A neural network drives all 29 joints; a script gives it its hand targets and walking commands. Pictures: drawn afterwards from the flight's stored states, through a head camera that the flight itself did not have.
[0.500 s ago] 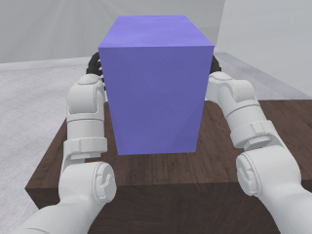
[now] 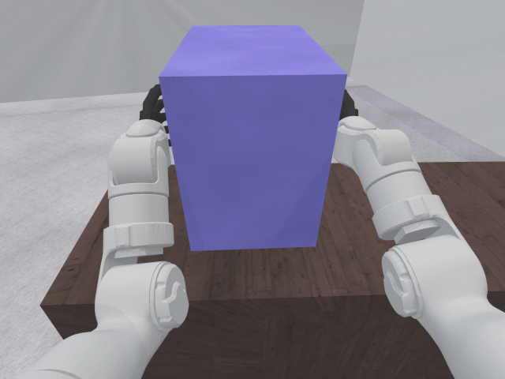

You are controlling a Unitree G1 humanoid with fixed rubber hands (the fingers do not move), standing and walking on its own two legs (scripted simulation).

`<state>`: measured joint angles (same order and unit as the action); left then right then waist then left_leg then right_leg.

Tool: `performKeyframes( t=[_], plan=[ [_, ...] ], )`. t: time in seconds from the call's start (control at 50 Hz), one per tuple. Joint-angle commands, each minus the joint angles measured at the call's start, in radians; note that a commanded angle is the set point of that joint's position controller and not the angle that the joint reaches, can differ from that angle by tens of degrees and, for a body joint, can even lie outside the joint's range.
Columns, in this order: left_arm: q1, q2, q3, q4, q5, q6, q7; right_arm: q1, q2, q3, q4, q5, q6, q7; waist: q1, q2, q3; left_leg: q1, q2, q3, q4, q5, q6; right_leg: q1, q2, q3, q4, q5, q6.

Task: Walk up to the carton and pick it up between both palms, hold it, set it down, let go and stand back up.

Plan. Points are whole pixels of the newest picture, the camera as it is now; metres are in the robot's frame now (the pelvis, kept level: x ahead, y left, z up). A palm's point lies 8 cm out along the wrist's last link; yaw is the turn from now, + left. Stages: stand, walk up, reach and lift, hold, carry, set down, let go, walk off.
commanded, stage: hold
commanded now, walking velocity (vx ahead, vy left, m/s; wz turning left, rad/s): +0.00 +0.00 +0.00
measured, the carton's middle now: (249, 128) +0.42 +0.01 +0.26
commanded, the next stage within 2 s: set down in 0.10 s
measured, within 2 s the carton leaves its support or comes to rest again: neither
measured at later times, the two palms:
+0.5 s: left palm (143, 126) +0.39 +0.18 +0.28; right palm (325, 142) +0.38 -0.11 +0.26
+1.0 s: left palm (162, 144) +0.43 +0.16 +0.23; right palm (324, 168) +0.39 -0.12 +0.20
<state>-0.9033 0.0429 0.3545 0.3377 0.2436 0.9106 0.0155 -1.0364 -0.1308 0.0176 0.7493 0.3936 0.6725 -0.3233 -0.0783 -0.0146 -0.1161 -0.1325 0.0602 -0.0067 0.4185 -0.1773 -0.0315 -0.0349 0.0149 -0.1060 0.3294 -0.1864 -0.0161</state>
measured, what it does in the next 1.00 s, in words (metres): stands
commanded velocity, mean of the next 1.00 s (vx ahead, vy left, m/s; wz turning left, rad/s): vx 0.00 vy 0.00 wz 0.00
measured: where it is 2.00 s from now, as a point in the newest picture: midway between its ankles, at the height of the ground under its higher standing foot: outside the picture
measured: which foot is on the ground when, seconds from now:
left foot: down 0.00-1.00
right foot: down 0.00-1.00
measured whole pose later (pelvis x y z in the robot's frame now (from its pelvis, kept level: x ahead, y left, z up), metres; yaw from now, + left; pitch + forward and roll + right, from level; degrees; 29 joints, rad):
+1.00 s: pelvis +0.01 +0.03 +0.00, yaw -1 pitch -8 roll -2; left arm -0.93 0.06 0.30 0.54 0.30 0.53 -0.02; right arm -0.87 0.02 -0.21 0.82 0.11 0.20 -0.23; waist -0.10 -0.11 0.05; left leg -0.07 0.02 0.03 0.38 -0.18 0.01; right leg 0.04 -0.02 -0.07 0.24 -0.15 0.03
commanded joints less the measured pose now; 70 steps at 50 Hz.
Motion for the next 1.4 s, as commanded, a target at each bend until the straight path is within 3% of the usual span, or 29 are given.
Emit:
performKeyframes(
  t=[0.0,0.08,0.1,0.16,0.22,0.28,0.34,0.42,0.58,0.7,0.86,1.06,1.18,1.38],
  plan=[
    [-0.835,-0.582,-0.418,-0.137,-0.21,-0.089,-0.139,-0.911,0.626,0.202,-0.429,0.167,-0.068,0.137,-0.011,0.074,-0.401,0.128,-0.108,-0.009,-0.045,0.196,-0.011,0.049,0.073,0.077,-0.045,0.203,0.066],
    [-0.837,-0.582,-0.417,-0.136,-0.21,-0.089,-0.139,-0.912,0.627,0.202,-0.428,0.167,-0.069,0.137,-0.011,0.074,-0.403,0.128,-0.108,-0.009,-0.045,0.196,-0.01,0.049,0.073,0.077,-0.045,0.203,0.066],
    [-0.82,-0.589,-0.45,-0.148,-0.243,-0.1,-0.147,-0.955,0.711,0.264,-0.525,0.167,-0.081,0.133,-0.008,-0.004,-0.467,0.123,-0.117,-0.007,-0.017,0.279,-0.005,0.113,0.083,0.086,-0.04,0.351,0.066],
    [-0.849,-0.571,-0.417,-0.108,-0.219,-0.125,-0.155,-0.954,0.693,0.219,-0.458,0.136,-0.1,0.129,-0.01,0.033,-0.42,0.128,-0.119,-0.01,-0.035,0.231,-0.014,0.086,0.073,0.081,-0.055,0.292,0.065],
    [-0.927,-0.555,-0.378,-0.058,-0.187,-0.194,-0.167,-1.012,0.685,0.118,-0.365,0.035,-0.173,0.148,-0.004,0.058,-0.385,0.121,-0.115,-0.005,-0.064,0.129,-0.013,0.046,0.052,0.072,-0.076,0.149,0.05],
    [-0.926,-0.477,-0.25,0.12,-0.092,-0.272,-0.2,-0.955,0.64,-0.066,-0.202,-0.14,-0.266,0.172,-0.013,0.04,-0.264,0.104,-0.114,0.02,-0.11,-0.006,0.013,0.03,0.023,0.061,-0.105,0.001,0.047],
    [-0.843,-0.444,-0.186,0.186,-0.016,-0.318,-0.235,-0.824,0.611,-0.15,-0.096,-0.249,-0.345,0.193,-0.027,0.051,-0.237,0.138,-0.114,0.052,-0.121,0.046,0.016,0.098,0.024,0.049,-0.099,0.072,0.055],
    [-0.746,-0.43,-0.178,0.196,0.02,-0.346,-0.262,-0.758,0.573,-0.147,-0.126,-0.305,-0.434,0.197,-0.036,0.048,-0.223,0.174,-0.126,0.076,-0.112,0.139,0.006,0.174,0.026,0.032,-0.087,0.19,0.066],
    [-0.716,-0.539,-0.384,0.072,-0.061,-0.378,-0.248,-0.85,0.573,0.018,-0.397,-0.289,-0.568,0.198,-0.054,0.089,-0.354,0.304,-0.119,0.071,-0.068,0.323,-0.019,0.147,0.041,-0.009,-0.081,0.252,0.066],
    [-0.712,-0.609,-0.503,0.001,-0.115,-0.406,-0.203,-0.847,0.585,0.107,-0.454,-0.257,-0.599,0.2,-0.063,0.135,-0.481,0.41,-0.096,0.045,-0.024,0.433,-0.041,0.077,0.052,-0.018,-0.085,0.246,0.051],
    [-0.686,-0.61,-0.47,0.069,-0.092,-0.417,-0.181,-0.792,0.582,0.095,-0.368,-0.244,-0.595,0.206,-0.044,0.138,-0.456,0.404,-0.083,0.037,-0.025,0.438,-0.048,0.057,0.059,-0.011,-0.098,0.219,0.04],
    [-0.639,-0.58,-0.388,0.166,-0.06,-0.441,-0.194,-0.767,0.574,0.066,-0.323,-0.256,-0.608,0.204,-0.032,0.078,-0.38,0.362,-0.087,0.047,-0.039,0.427,-0.036,0.098,0.061,-0.006,-0.103,0.254,0.047],
    [-0.65,-0.578,-0.391,0.179,-0.072,-0.473,-0.204,-0.758,0.595,0.069,-0.341,-0.271,-0.621,0.199,-0.037,0.059,-0.393,0.35,-0.093,0.053,-0.033,0.429,-0.031,0.124,0.054,-0.001,-0.093,0.31,0.055],
    [-0.687,-0.584,-0.416,0.22,-0.094,-0.538,-0.214,-0.731,0.632,0.057,-0.332,-0.309,-0.638,0.194,-0.052,0.075,-0.437,0.326,-0.099,0.059,-0.025,0.414,-0.033,0.148,0.041,0.009,-0.077,0.375,0.059]
  ],
)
